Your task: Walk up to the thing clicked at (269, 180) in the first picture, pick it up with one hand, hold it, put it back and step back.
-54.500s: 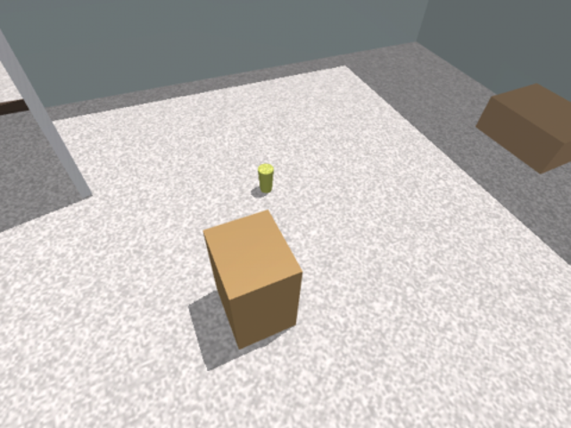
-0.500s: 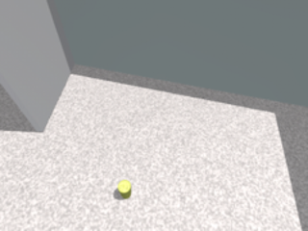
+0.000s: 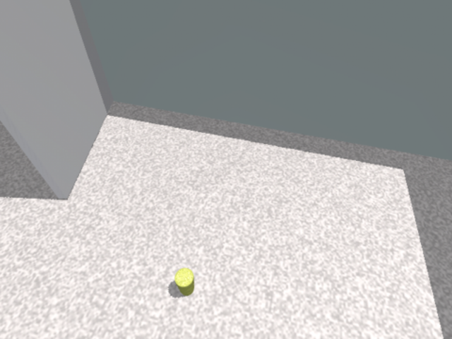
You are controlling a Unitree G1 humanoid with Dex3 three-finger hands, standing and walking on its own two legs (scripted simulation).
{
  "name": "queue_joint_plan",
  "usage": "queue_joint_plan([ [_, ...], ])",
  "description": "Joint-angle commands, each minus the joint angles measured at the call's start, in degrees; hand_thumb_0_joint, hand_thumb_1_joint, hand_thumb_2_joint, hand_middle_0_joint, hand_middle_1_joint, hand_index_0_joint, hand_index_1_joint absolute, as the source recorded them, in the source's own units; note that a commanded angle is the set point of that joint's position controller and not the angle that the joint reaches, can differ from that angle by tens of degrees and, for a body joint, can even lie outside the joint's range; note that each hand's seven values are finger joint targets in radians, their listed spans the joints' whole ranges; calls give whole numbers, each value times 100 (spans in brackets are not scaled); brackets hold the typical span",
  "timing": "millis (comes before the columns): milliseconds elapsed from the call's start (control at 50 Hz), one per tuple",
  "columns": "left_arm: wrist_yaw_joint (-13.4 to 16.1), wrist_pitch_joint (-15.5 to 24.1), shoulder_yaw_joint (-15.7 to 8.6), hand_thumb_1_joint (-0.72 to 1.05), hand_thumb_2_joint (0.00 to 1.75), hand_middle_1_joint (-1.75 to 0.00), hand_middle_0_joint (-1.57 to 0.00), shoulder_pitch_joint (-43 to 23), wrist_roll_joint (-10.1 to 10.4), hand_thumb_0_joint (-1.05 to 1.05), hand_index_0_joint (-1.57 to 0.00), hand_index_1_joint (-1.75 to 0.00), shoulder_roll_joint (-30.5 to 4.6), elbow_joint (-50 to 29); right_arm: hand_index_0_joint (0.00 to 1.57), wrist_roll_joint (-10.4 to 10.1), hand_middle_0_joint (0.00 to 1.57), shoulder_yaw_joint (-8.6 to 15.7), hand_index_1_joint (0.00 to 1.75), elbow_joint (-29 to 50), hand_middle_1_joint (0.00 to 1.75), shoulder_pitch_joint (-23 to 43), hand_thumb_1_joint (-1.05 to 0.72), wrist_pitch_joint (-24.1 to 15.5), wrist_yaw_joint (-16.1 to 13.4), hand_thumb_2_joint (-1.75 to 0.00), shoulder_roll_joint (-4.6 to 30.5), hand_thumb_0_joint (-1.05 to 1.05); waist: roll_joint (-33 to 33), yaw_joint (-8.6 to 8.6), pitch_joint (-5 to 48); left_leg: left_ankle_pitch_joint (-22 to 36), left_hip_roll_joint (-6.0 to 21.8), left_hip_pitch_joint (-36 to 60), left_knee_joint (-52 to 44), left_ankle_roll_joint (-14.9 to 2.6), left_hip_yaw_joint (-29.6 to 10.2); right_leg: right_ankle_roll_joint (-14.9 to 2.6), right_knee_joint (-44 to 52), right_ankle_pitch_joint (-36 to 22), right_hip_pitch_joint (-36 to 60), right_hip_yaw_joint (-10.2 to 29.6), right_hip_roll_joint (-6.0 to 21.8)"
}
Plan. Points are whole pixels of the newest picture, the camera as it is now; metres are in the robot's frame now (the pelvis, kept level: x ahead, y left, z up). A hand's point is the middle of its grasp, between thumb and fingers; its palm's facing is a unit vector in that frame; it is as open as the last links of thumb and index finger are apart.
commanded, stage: stand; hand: left
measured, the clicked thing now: (185, 283) +0.45 +0.17 -0.71
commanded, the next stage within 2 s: step back in 1.18 s
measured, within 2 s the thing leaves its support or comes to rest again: neither
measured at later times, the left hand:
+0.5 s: hand out of the picture +0.08 +0.24 -0.16, palm faces -0.02 -0.94 -0.34, open 7.4 cm
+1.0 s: hand out of the picture +0.09 +0.24 -0.15, palm faces -0.02 -0.94 -0.34, open 7.4 cm
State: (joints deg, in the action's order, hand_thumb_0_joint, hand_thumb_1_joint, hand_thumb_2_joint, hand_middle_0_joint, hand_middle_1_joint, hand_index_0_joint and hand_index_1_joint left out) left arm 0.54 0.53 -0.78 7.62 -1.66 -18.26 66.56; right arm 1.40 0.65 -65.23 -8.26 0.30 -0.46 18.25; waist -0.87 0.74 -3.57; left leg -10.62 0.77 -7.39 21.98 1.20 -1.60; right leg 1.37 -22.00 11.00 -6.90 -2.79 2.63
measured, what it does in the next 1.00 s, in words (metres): stands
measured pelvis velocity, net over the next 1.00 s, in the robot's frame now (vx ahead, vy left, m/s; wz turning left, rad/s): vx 0.02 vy -0.01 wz -0.01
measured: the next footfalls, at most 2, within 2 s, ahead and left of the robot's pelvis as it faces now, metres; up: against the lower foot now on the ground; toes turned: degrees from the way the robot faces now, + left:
right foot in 1.88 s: -0.09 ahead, -0.09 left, +0.00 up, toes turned -2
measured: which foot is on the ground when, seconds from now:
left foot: down 0.00-1.00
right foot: down 0.00-1.00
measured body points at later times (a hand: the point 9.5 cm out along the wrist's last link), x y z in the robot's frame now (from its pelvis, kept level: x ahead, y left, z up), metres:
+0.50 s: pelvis +0.01 +0.00 +0.00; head +0.02 -0.01 +0.45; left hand +0.08 +0.29 -0.13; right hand +0.07 -0.30 -0.14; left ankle +0.02 +0.13 -0.74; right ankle +0.01 -0.13 -0.74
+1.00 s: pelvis +0.02 -0.01 +0.00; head +0.03 -0.01 +0.45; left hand +0.09 +0.29 -0.13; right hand +0.08 -0.30 -0.14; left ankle +0.02 +0.13 -0.74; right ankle +0.01 -0.13 -0.74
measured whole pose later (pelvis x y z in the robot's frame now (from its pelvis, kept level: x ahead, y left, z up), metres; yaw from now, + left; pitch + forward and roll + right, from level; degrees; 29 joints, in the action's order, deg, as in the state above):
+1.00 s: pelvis +0.02 -0.01 +0.00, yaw -1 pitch -2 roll +0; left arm -0.1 0.7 -1.0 5.8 -1.1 -18.7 66.8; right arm 1.0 -0.1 -66.3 -6.4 -0.2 -0.2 19.5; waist -0.8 0.2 -3.0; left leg -10.2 1.6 -5.5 18.1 1.9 -1.0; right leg 0.8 -19.0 10.8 -5.8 -2.3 1.7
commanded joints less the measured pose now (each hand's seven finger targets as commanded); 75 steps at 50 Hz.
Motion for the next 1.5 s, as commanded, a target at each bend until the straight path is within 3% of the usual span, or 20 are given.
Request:
queue_joint_plan([
  [0, 95, 118, -181, 90, 90, -30, -20, -230, 40, 0, -20, -30, -1182, -288, 20, -23, 20, 210, 30, 324, 30, 255, -90, -152, -64, -90, 1091, 0, 77, 6, 212, 308, 511, -160, -537, -196, -455, -204, 523, -92, 11, 547, 482],
  [340, 70, 104, -175, 90, 90, -30, -20, -346, 70, 0, -20, -30, -1225, -223, 20, -41, 20, 188, 30, 210, 30, 313, -90, -147, -60, -90, 1205, 0, 47, -26, 256, 380, 565, -106, -665, -179, -386, -199, 619, -164, 69, 545, 469],
  [560, 57, 115, -201, 90, 90, -30, -20, -374, 90, 0, -20, -30, -1251, -251, 20, -36, 20, 160, 30, 205, 30, 347, -90, -178, -67, -90, 1219, 0, 54, -33, 479, 885, 615, 118, -603, -176, -311, -197, 559, -882, 224, 542, 526],
  [700, 49, 114, -196, 90, 90, -30, -20, -373, 82, 0, -20, -30, -1246, -265, 20, -52, 20, 151, 30, 211, 30, 398, -90, -185, -66, -90, 1214, 0, 110, -36, 417, 986, 640, 153, -665, -147, -339, -188, 550, -856, 175, 507, 501],
  [820, 47, 122, -208, 90, 90, -30, -20, -391, 86, 0, -20, -30, -1277, -288, 20, -50, 20, 163, 30, 220, 30, 355, -90, -164, -46, -90, 1235, 0, 176, -72, 385, 623, 618, 43, -704, -163, -324, -189, 655, -514, 148, 531, 498],
  [980, 39, 135, -207, 90, 90, -30, -20, -366, 91, 0, -20, -30, -1281, -345, 20, -58, 20, 172, 30, 241, 30, 425, -90, -192, -48, -90, 1292, 0, 83, -51, 524, 1075, 665, 216, -632, -155, -332, -207, 580, -954, 224, 525, 518],
  [1140, 38, 125, -197, 90, 90, -30, -20, -339, 102, 0, -20, -30, -1283, -352, 20, -62, 20, 158, 30, 222, 30, 396, -90, -179, -46, -90, 1297, 0, 89, -59, 468, 970, 650, 174, -628, -162, -294, -200, 608, -976, 228, 533, 527],
  [1160, 53, 68, -492, 90, 90, -30, -20, -312, 212, 0, -20, -30, -1735, -505, 20, -122, 20, 290, 30, 436, 30, 612, -90, -72, 0, -90, 1602, 0, 199, -64, -166, 1685, 497, -364, 73, -339, -346, -273, 155, -1927, -163, 636, 487],
  [1220, 86, 27, -584, 90, 90, -30, -20, -254, 223, 0, -20, -30, -1774, -837, 20, -203, 20, 327, 30, 676, 30, 301, -90, 29, 18, -90, 1420, 0, 455, -150, 513, 1437, 144, -384, 1144, -335, -17, -795, 10, -2578, -15, 964, 921],
  [1240, 90, 4, -618, 90, 90, -30, -20, -338, 203, 0, -20, -30, -1813, -963, 20, -207, 20, 348, 30, 751, 30, 246, -90, 75, 27, -90, 1365, 0, 650, -158, 630, 862, -61, -452, 1548, -305, 62, -1020, 59, -2594, -112, 1157, 1144],
  [1280, 105, -36, -640, 90, 90, -30, -20, -737, 92, 0, -20, -30, -1821, -1295, 20, -154, 20, 425, 30, 878, 30, 47, -90, 175, 59, -90, 1348, 0, 1124, -237, 747, -1365, -320, -705, 2585, -373, -20, -1484, 35, -2530, -395, 1499, 1688],
  [1300, 105, -54, -657, 90, 90, -30, -20, -815, 36, 0, -20, -30, -1876, -1441, 20, -138, 20, 459, 30, 974, 30, -94, -90, 217, 79, -90, 1373, 0, 1203, -257, 712, -1868, -248, -756, 2955, -434, -204, -1598, -115, -2489, -642, 1511, 1821],
  [1320, 114, -70, -647, 90, 90, -30, -20, -916, 18, 0, -20, -30, -1832, -1534, 20, -141, 20, 471, 30, 1041, 30, -149, -90, 242, 98, -90, 1358, 0, 1199, -290, 579, -1940, -217, -721, 3080, -477, -293, -1575, -236, -2388, -956, 1369, 1751],
  [1360, 134, -107, -606, 90, 90, -30, -20, -1146, 0, 0, -20, -30, -1766, -1709, 20, -161, 20, 494, 30, 1099, 30, -468, -90, 228, 97, -90, 1337, 0, 1277, -417, 494, -1309, -82, -836, 2313, -465, -185, -1250, -602, -2215, -844, 1156, 1506],
  [1380, 129, -145, -576, 90, 90, -30, -20, -1077, 19, 0, -20, -30, -1698, -1745, 20, -127, 20, 507, 30, 1091, 30, -508, -90, 187, 90, -90, 1333, 0, 1080, -373, 572, -703, -85, -748, 1423, -425, -18, -1044, -1009, -2000, -650, 979, 1250],
  [1400, 107, -213, -544, 90, 90, -30, -20, -926, 76, 0, -20, -30, -1584, -1757, 20, -56, 20, 530, 30, 1106, 30, -451, -90, 134, 79, -90, 1361, 0, 624, -336, 494, 543, -5, -690, 526, -394, -38, -809, -1444, -1511, -661, 767, 901],
  [1420, 98, -272, -514, 90, 90, -30, -20, -738, 152, 0, -20, -30, -1338, -1826, 20, 67, 20, 614, 30, 1212, 30, -284, -90, 92, 62, -90, 1699, 0, -527, -190, 429, 2002, 761, -563, 108, -586, -1213, -487, -2398, -470, -1131, 463, 57],
  [1440, 137, -329, -478, 90, 90, -30, -20, -621, 168, 0, -20, -30, -1113, -1890, 20, 127, 20, 689, 30, 1344, 30, -204, -90, 33, 51, -90, 2087, 0, -1118, -141, 412, 3277, 1534, -190, -58, -1000, -2232, -336, -3191, 2326, -1972, 703, -771],
  [1460, 206, -347, -514, 90, 90, -30, -20, -531, 130, 0, -20, -30, -1239, -1865, 20, 49, 20, 749, 30, 1451, 30, -218, -90, 8, 37, -90, 2362, 0, -1057, -290, 745, 3835, 1876, -169, 133, -1404, -2506, -316, -3935, 2880, -1880, 1331, -872],
  [1480, 251, -358, -509, 90, 90, -30, -20, -595, 118, 0, -20, -30, -1295, -1805, 20, 48, 20, 731, 30, 1509, 30, -93, -90, 5, 1, -90, 2231, 0, -876, -301, 827, 3731, 1805, -152, 187, -1387, -2408, -333, -4425, 2767, -1957, 1584, -899],
])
